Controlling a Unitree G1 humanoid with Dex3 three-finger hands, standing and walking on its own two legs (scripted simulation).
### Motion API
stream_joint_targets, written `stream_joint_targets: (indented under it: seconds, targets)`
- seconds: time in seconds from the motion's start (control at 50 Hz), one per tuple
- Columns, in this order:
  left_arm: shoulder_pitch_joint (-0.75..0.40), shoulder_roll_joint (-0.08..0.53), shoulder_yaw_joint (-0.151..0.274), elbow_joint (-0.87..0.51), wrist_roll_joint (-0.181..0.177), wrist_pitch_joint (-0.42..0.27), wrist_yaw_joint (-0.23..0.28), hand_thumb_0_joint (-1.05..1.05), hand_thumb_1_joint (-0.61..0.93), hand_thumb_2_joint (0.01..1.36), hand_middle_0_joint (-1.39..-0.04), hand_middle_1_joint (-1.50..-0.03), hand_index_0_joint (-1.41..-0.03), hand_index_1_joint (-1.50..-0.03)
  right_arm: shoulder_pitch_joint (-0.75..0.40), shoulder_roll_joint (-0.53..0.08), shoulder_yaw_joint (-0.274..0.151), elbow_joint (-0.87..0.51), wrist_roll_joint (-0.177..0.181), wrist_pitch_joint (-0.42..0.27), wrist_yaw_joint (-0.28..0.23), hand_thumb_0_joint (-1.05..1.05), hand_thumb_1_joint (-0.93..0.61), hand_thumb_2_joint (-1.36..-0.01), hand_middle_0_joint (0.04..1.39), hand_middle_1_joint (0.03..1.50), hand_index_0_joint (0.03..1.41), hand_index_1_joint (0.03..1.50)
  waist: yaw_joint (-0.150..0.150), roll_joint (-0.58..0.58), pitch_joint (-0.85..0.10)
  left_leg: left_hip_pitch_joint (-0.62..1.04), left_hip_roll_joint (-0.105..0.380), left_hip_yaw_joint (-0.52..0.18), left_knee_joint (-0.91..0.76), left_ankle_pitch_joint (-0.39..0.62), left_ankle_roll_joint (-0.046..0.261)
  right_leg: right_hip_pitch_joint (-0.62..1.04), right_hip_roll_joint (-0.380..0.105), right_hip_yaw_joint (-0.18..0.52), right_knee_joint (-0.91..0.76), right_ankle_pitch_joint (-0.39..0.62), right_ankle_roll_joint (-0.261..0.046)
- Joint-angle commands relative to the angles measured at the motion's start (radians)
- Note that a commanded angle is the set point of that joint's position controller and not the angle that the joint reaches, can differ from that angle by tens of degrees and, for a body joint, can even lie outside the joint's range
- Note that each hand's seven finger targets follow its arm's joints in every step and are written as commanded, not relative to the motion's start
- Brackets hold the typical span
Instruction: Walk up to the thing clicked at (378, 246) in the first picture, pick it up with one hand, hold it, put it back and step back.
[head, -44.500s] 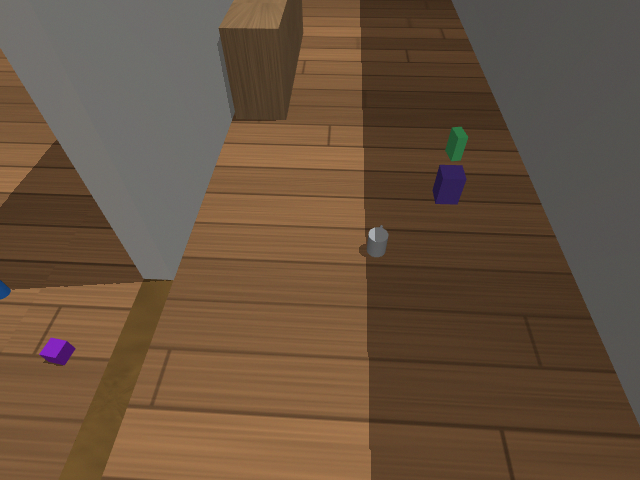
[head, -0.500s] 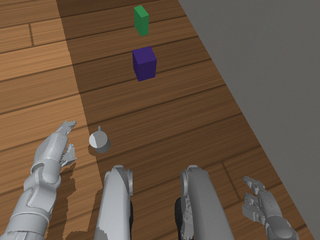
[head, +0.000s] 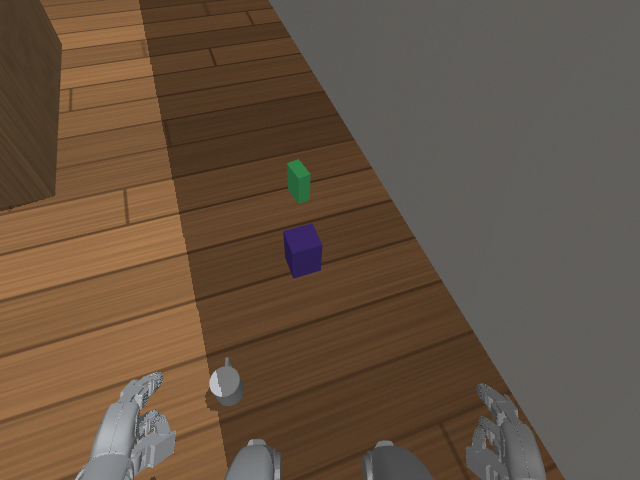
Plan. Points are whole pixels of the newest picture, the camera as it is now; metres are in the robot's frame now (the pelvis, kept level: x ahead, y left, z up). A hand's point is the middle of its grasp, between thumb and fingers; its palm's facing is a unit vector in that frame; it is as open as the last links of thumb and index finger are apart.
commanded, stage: home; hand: left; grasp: from above
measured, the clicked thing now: (227, 380) +0.43 +0.23 -0.63
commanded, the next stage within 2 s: none
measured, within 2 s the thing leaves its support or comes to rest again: neither
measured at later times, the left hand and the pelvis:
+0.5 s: hand (159, 455) +0.17 +0.18 -0.01, palm faces +0.07 -0.98 -0.20, open 7.4 cm; pelvis +0.02 +0.00 +0.03, yaw +1 degrees
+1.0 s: hand (161, 455) +0.17 +0.18 -0.01, palm faces +0.06 -0.98 -0.20, open 7.4 cm; pelvis +0.01 +0.00 +0.04, yaw +1 degrees
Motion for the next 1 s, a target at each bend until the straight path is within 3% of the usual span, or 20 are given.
stream_joint_targets:
  seconds: [0.0, 0.08, 0.18, 0.3, 0.4, 0.7, 0.82, 0.84, 0.86, 0.98]
  targets:
    - [0.063, 0.083, 0.064, -0.259, -0.032, -0.017, 0.006, 0.0, 0.9, 0.9, -0.2, -0.301, -0.2, -0.301, -0.03, -0.119, -0.054, -0.171, -0.007, -0.078, -0.04, 0.0, -0.902, -0.899, 0.199, 0.299, 0.199, 0.299, 0.016, 0.038, -0.147, 0.286, -0.028, 0.012, -0.276, 0.219, 0.024, 0.213, 0.023, -0.001, -0.264, 0.222, -0.016]
    - [0.108, 0.071, 0.055, -0.29, -0.03, -0.009, -0.011, 0.0, 0.9, 0.9, -0.2, -0.302, -0.2, -0.301, -0.024, -0.122, -0.061, -0.18, -0.015, -0.097, -0.049, 0.0, -0.902, -0.899, 0.199, 0.299, 0.199, 0.299, 0.011, 0.023, -0.093, 0.321, -0.029, 0.016, -0.31, 0.254, 0.026, 0.247, 0.025, -0.008, -0.304, 0.249, -0.016]
    - [0.134, 0.062, 0.045, -0.288, -0.024, -0.009, -0.035, 0.0, 0.9, 0.9, -0.2, -0.301, -0.2, -0.301, -0.024, -0.133, -0.07, -0.183, -0.024, -0.118, -0.047, 0.0, -0.901, -0.899, 0.199, 0.299, 0.2, 0.299, 0.013, -0.003, -0.037, 0.337, -0.03, 0.019, -0.352, 0.212, 0.026, 0.255, 0.027, -0.018, -0.336, 0.199, -0.012]
    - [0.095, 0.075, 0.051, -0.285, -0.014, -0.023, -0.051, 0.0, 0.9, 0.9, -0.2, -0.301, -0.2, -0.301, -0.02, -0.142, -0.079, -0.171, -0.03, -0.135, -0.043, 0.0, -0.901, -0.899, 0.2, 0.299, 0.2, 0.299, 0.007, -0.001, -0.056, 0.366, -0.038, 0.035, -0.334, 0.269, 0.028, 0.277, 0.017, -0.004, -0.337, 0.261, -0.007]
    - [0.097, 0.082, 0.054, -0.285, -0.007, -0.032, -0.049, 0.0, 0.896, 0.898, -0.199, -0.3, -0.2, -0.3, -0.038, -0.142, -0.077, -0.166, -0.032, -0.138, -0.04, 0.0, -0.901, -0.899, 0.2, 0.299, 0.2, 0.299, 0.027, 0.022, -0.039, 0.365, -0.038, 0.034, -0.351, 0.242, 0.024, 0.285, 0.016, -0.006, -0.343, 0.236, -0.009]
    - [0.104, 0.079, 0.051, -0.261, -0.009, -0.038, -0.046, 0.0, 0.899, 0.9, -0.2, -0.301, -0.2, -0.301, -0.045, -0.144, -0.076, -0.153, -0.035, -0.147, -0.042, 0.0, -0.901, -0.899, 0.2, 0.299, 0.2, 0.299, 0.026, 0.002, -0.044, 0.372, -0.036, 0.036, -0.353, 0.227, 0.026, 0.294, 0.016, -0.002, -0.352, 0.222, -0.008]
    - [0.085, 0.082, 0.049, -0.269, -0.012, -0.041, -0.048, 0.0, 0.9, 0.9, -0.2, -0.301, -0.2, -0.301, -0.055, -0.142, -0.073, -0.154, -0.032, -0.148, -0.042, 0.0, -0.901, -0.899, 0.2, 0.299, 0.2, 0.299, 0.026, -0.008, -0.012, 0.351, -0.031, 0.024, -0.377, 0.156, 0.026, 0.275, 0.02, -0.009, -0.363, 0.153, -0.009]
    - [0.097, 0.083, 0.061, -0.26, -0.014, -0.04, -0.048, 0.0, 0.9, 0.9, -0.2, -0.301, -0.2, -0.301, -0.048, -0.14, -0.074, -0.153, -0.034, -0.15, -0.043, 0.0, -0.901, -0.899, 0.2, 0.299, 0.2, 0.299, 0.031, -0.015, -0.029, 0.349, -0.037, 0.034, -0.362, 0.167, 0.028, 0.29, 0.016, -0.001, -0.369, 0.162, -0.007]
    - [0.09, 0.076, 0.044, -0.263, -0.013, -0.041, -0.049, 0.0, 0.9, 0.9, -0.2, -0.301, -0.2, -0.301, -0.05, -0.142, -0.072, -0.155, -0.031, -0.151, -0.041, 0.0, -0.901, -0.899, 0.2, 0.299, 0.2, 0.299, 0.022, -0.012, -0.02, 0.349, -0.034, 0.029, -0.372, 0.157, 0.029, 0.278, 0.018, -0.005, -0.366, 0.156, -0.007]
    - [0.105, 0.071, 0.045, -0.263, -0.012, -0.041, -0.049, 0.0, 0.9, 0.9, -0.2, -0.3, -0.2, -0.3, -0.044, -0.139, -0.076, -0.152, -0.033, -0.155, -0.042, 0.0, -0.901, -0.9, 0.2, 0.3, 0.2, 0.3, 0.026, -0.009, -0.033, 0.353, -0.034, 0.033, -0.363, 0.175, 0.026, 0.283, 0.019, -0.002, -0.357, 0.172, -0.007]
